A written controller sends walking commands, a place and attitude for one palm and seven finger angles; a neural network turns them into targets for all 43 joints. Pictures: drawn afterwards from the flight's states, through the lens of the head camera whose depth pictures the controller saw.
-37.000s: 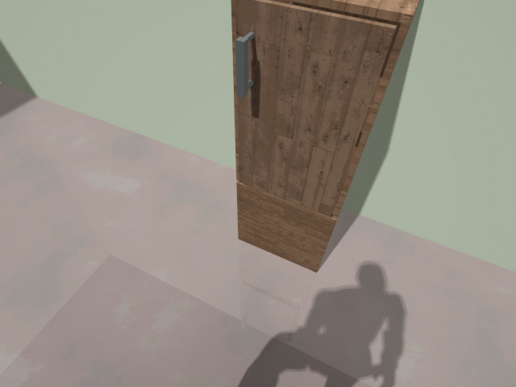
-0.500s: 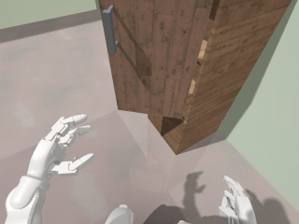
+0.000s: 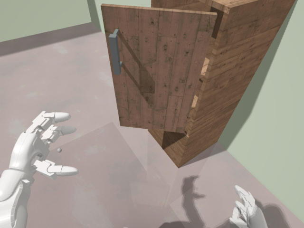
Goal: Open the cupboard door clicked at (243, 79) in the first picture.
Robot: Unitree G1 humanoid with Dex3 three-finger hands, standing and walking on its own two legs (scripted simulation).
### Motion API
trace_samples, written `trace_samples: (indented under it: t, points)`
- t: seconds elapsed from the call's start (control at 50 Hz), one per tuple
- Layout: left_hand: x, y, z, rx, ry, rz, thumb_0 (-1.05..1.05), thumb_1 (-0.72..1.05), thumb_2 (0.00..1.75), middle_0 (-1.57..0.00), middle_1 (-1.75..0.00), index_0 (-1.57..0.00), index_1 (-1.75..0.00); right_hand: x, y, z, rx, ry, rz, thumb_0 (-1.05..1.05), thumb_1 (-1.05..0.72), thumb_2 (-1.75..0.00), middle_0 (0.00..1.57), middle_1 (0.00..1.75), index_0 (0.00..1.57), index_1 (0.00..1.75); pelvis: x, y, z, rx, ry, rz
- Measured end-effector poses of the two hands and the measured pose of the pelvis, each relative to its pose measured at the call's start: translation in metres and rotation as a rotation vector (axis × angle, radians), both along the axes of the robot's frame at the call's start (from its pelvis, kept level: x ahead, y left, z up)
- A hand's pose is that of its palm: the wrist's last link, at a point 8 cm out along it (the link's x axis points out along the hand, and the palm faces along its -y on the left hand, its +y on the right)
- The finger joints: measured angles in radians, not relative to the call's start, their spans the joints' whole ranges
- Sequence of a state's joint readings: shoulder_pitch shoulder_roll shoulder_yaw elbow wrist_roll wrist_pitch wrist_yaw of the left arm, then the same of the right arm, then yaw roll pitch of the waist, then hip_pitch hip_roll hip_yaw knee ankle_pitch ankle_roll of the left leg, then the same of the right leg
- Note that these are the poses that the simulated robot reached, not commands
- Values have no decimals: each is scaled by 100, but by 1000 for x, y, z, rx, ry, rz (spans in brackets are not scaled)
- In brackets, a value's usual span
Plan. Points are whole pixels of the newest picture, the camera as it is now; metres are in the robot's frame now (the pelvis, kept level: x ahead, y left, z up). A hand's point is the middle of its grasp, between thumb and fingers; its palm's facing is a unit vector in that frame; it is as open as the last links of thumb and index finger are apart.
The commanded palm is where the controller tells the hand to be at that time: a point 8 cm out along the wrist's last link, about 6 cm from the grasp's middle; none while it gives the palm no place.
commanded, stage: raise the hand with hooked fingers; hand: left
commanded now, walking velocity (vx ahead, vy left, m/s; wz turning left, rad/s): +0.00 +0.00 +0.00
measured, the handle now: (117, 52) +0.62 +0.17 +0.14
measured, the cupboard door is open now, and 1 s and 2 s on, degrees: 49 49 49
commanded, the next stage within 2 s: move the hooked fingers beside the handle in 0.94 s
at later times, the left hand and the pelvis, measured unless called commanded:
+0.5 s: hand (33, 122) +0.28 +0.28 +0.17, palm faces +0.01 -1.00 -0.06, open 14.0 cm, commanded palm +0.25 +0.32 +0.16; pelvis +0.00 -0.01 +0.02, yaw +1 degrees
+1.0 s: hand (53, 125) +0.29 +0.24 +0.16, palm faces -0.01 -1.00 -0.05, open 14.0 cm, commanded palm +0.26 +0.29 +0.16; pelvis +0.00 -0.03 +0.02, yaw +0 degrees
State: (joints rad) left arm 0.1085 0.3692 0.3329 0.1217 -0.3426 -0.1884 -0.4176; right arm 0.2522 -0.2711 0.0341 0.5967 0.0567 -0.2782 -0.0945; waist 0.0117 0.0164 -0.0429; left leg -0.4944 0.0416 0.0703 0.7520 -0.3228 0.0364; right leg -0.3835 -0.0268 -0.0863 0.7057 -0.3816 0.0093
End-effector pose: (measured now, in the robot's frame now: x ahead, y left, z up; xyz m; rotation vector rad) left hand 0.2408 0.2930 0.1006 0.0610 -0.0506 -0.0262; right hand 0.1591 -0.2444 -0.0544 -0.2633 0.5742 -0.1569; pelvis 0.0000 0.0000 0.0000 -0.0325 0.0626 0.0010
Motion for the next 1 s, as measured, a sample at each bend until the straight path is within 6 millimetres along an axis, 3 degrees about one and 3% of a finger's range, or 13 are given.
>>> trace_samples:
  t: [0.08,0.2,0.44,0.52,0.68,1.0]
  points:
    - [3,16,19,-7,-35,37,0,-35,37,-29,-110,-29,-110,18,14,10,21,-40,43,1,-90,-90,20,30,20,30,2,2,4,-2,-17,6]
    - [6,25,21,-16,53,19,-1,-44,33,-29,-116,-29,-116,29,29,13,44,-43,82,1,-90,-90,20,30,20,30,1,3,8,-3,-35,14]
    - [16,40,67,6,-32,46,-1,-50,31,-30,-120,-30,-119,6,20,6,47,37,67,1,-90,-90,20,30,20,30,-3,-5,17,3,-73,22]
    - [23,39,66,-1,30,32,-1,-50,31,-30,-120,-30,-120,-3,9,3,48,59,45,1,-90,-90,20,30,20,30,-4,-9,18,7,-71,21]
    - [21,16,56,-9,29,-2,-1,-50,30,-30,-120,-30,-120,-13,-12,3,37,63,17,1,-90,-90,20,30,20,30,-4,-17,19,14,-70,6]
    - [24,1,59,-10,28,17,-1,-50,30,-30,-120,-30,-120,2,-24,3,55,25,12,1,-90,-90,20,30,20,30,-1,-32,19,21,-71,5]
